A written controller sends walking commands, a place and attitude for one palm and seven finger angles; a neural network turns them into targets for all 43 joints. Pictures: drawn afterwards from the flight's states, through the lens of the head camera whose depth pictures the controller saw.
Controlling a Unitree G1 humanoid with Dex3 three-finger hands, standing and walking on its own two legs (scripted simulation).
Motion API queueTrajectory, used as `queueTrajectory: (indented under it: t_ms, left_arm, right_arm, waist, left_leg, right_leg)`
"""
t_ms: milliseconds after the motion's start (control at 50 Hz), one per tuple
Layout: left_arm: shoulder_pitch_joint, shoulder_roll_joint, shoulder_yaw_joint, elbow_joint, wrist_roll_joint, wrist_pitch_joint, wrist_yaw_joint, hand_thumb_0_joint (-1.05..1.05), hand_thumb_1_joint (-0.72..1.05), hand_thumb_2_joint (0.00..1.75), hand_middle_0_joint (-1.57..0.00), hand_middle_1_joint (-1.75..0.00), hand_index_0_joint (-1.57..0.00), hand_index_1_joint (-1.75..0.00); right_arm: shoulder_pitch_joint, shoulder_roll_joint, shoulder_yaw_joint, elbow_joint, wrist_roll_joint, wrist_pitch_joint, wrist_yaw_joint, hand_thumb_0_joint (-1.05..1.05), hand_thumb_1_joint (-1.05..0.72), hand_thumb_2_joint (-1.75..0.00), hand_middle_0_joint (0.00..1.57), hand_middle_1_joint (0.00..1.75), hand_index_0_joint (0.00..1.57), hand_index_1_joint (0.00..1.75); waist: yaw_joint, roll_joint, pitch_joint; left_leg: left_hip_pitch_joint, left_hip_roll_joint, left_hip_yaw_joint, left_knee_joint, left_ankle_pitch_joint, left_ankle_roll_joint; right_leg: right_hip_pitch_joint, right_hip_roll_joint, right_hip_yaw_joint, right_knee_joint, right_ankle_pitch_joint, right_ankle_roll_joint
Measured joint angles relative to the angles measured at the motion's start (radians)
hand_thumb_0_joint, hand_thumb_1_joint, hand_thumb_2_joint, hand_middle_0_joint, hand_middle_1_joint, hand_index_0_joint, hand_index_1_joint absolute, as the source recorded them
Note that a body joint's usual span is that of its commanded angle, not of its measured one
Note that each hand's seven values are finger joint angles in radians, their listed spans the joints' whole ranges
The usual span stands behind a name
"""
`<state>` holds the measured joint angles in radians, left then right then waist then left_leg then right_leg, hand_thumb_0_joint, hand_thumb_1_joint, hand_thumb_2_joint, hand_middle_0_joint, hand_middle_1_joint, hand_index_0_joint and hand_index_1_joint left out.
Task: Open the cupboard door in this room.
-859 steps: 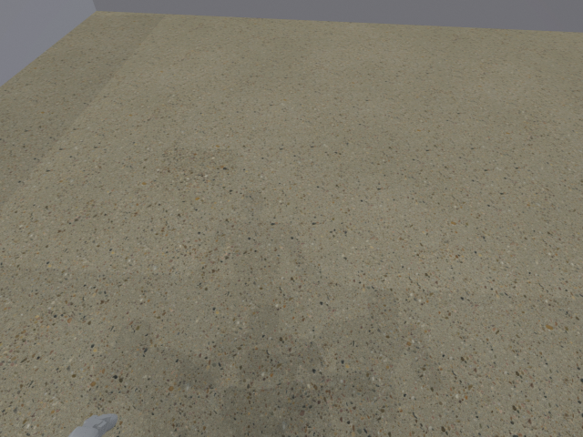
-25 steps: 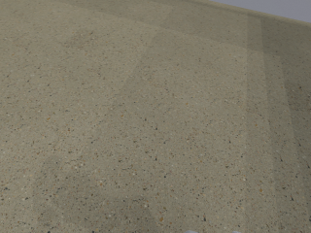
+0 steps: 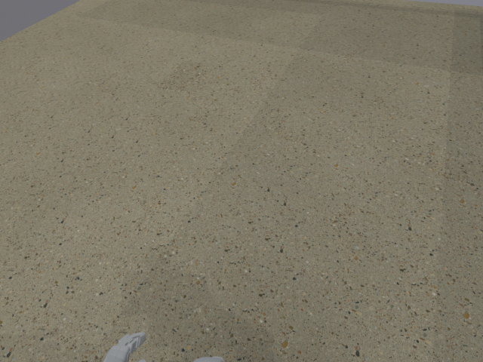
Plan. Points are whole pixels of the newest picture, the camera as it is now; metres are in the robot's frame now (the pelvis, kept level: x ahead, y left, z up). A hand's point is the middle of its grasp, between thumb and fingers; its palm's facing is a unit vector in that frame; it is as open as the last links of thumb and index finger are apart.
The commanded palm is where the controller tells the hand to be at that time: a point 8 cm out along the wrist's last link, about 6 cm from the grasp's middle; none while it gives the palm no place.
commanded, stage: turn or walk to find it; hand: left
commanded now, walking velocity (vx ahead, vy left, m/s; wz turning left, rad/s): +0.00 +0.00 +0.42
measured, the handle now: out of the picture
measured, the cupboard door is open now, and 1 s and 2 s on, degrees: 0 0 0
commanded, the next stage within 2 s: none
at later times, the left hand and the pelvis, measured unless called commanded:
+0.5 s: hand out of the picture -0.08 +0.23 -0.18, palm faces +0.30 -0.92 -0.25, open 7.4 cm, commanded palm none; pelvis -0.03 +0.03 -0.01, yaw +13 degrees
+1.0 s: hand out of the picture -0.03 +0.20 -0.14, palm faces +0.41 -0.86 -0.30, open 7.3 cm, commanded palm none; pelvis -0.05 -0.03 +0.00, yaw +25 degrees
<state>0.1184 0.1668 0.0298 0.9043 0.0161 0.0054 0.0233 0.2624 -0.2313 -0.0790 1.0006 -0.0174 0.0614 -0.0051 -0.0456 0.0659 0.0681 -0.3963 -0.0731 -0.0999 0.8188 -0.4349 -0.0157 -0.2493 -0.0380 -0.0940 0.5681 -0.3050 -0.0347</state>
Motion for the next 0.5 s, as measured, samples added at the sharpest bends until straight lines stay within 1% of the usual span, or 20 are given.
queueTrajectory:
  t_ms: [40,80,120,180,220,260,360,400,440,460,480,500]
  left_arm:
    - [0.023,-0.01,0.001,0.003,0.0,0.004,0.003,0.0,0.91,0.9,-0.21,-0.3,-0.2,-0.3]
    - [0.042,-0.015,0.002,0.012,0.0,0.009,0.004,0.0,0.91,0.9,-0.21,-0.3,-0.2,-0.3]
    - [0.059,-0.017,0.003,0.02,0.001,0.008,0.004,0.0,0.91,0.9,-0.21,-0.3,-0.2,-0.3]
    - [0.083,-0.017,0.004,0.031,0.002,0.003,0.005,0.0,0.91,0.9,-0.21,-0.3,-0.2,-0.3]
    - [0.099,-0.016,0.006,0.037,0.005,0.001,0.004,0.0,0.91,0.9,-0.21,-0.3,-0.2,-0.3]
    - [0.112,-0.012,0.008,0.045,0.008,-0.001,0.003,0.0,0.91,0.9,-0.21,-0.3,-0.2,-0.3]
    - [0.143,0.013,0.017,0.067,0.016,0.001,0.0,0.0,0.9,0.9,-0.21,-0.3,-0.2,-0.3]
    - [0.153,0.029,0.022,0.079,0.016,0.005,-0.001,0.0,0.9,0.9,-0.21,-0.3,-0.2,-0.3]
    - [0.166,0.046,0.029,0.09,0.011,0.013,-0.001,0.0,0.9,0.9,-0.21,-0.3,-0.2,-0.3]
    - [0.169,0.059,0.033,0.095,0.007,0.021,-0.001,0.0,0.9,0.9,-0.21,-0.3,-0.2,-0.3]
    - [0.168,0.073,0.037,0.103,0.004,0.033,0.001,0.0,0.91,0.9,-0.21,-0.3,-0.2,-0.3]
    - [0.166,0.082,0.039,0.108,0.004,0.046,0.003,0.0,0.91,0.9,-0.21,-0.3,-0.2,-0.3]
  right_arm:
    - [0.004,-0.011,-0.009,0.006,-0.003,0.012,0.005,0.0,-0.91,-0.9,0.2,0.3,0.2,0.3]
    - [0.005,-0.02,-0.015,0.008,-0.006,0.015,0.011,0.0,-0.91,-0.9,0.2,0.3,0.2,0.3]
    - [0.007,-0.025,-0.017,0.009,-0.006,0.016,0.013,0.0,-0.91,-0.9,0.2,0.3,0.2,0.3]
    - [0.004,-0.029,-0.017,0.014,-0.006,0.019,0.014,0.0,-0.91,-0.9,0.2,0.3,0.19,0.3]
    - [-0.005,-0.029,-0.014,0.019,-0.006,0.021,0.013,0.0,-0.91,-0.9,0.2,0.3,0.19,0.3]
    - [-0.018,-0.027,-0.01,0.022,-0.003,0.022,0.012,0.0,-0.91,-0.9,0.2,0.3,0.19,0.3]
    - [-0.078,-0.015,0.008,0.011,0.007,0.01,0.008,0.0,-0.91,-0.9,0.2,0.3,0.19,0.3]
    - [-0.102,-0.009,0.015,-0.001,0.011,-0.001,0.007,0.0,-0.91,-0.9,0.2,0.3,0.19,0.3]
    - [-0.119,-0.006,0.021,-0.018,0.012,-0.017,0.009,0.0,-0.91,-0.9,0.2,0.3,0.19,0.3]
    - [-0.129,0.002,0.021,-0.023,0.009,-0.027,0.009,0.0,-0.91,-0.9,0.2,0.3,0.19,0.3]
    - [-0.139,0.013,0.024,-0.027,0.007,-0.033,0.009,0.0,-0.91,-0.9,0.2,0.3,0.19,0.3]
    - [-0.145,0.022,0.029,-0.034,0.005,-0.036,0.01,0.0,-0.91,-0.9,0.2,0.3,0.19,0.3]
  waist:
    - [0.004,-0.003,-0.004]
    - [0.003,-0.005,-0.005]
    - [0.004,-0.009,-0.005]
    - [0.013,-0.018,-0.002]
    - [0.023,-0.027,0.001]
    - [0.035,-0.038,0.006]
    - [0.07,-0.069,0.021]
    - [0.079,-0.08,0.023]
    - [0.081,-0.085,0.015]
    - [0.083,-0.1,0.014]
    - [0.089,-0.118,0.017]
    - [0.092,-0.126,0.016]
  left_leg:
    - [-0.052,0.008,0.025,0.183,-0.004,-0.007]
    - [-0.082,0.032,0.041,0.296,0.035,-0.017]
    - [-0.09,0.056,0.044,0.348,0.068,-0.029]
    - [-0.079,0.085,0.042,0.351,0.086,-0.044]
    - [-0.058,0.099,0.047,0.312,0.07,-0.051]
    - [-0.029,0.108,0.058,0.244,0.038,-0.055]
    - [0.061,0.107,0.111,0.011,-0.026,-0.046]
    - [0.102,0.1,0.137,-0.094,-0.001,-0.038]
    - [0.161,0.096,0.159,-0.241,0.106,-0.027]
    - [0.168,0.084,0.164,-0.262,0.129,0.01]
    - [0.164,0.074,0.166,-0.248,0.125,0.03]
    - [0.164,0.071,0.165,-0.24,0.116,0.039]
  right_leg:
    - [0.018,-0.014,-0.016,-0.024,0.005,-0.006]
    - [0.033,-0.022,-0.034,-0.049,0.018,-0.006]
    - [0.042,-0.03,-0.053,-0.066,0.027,-0.009]
    - [0.044,-0.041,-0.082,-0.078,0.033,-0.011]
    - [0.042,-0.05,-0.098,-0.079,0.034,-0.01]
    - [0.038,-0.061,-0.114,-0.077,0.034,-0.008]
    - [0.019,-0.093,-0.148,-0.043,0.025,0.009]
    - [0.008,-0.106,-0.164,-0.014,0.014,0.021]
    - [-0.009,-0.118,-0.183,0.036,-0.009,0.038]
    - [-0.028,-0.133,-0.174,0.081,-0.026,0.048]
    - [-0.053,-0.135,-0.134,0.145,-0.1,0.062]
    - [-0.08,-0.123,-0.094,0.22,-0.166,0.07]
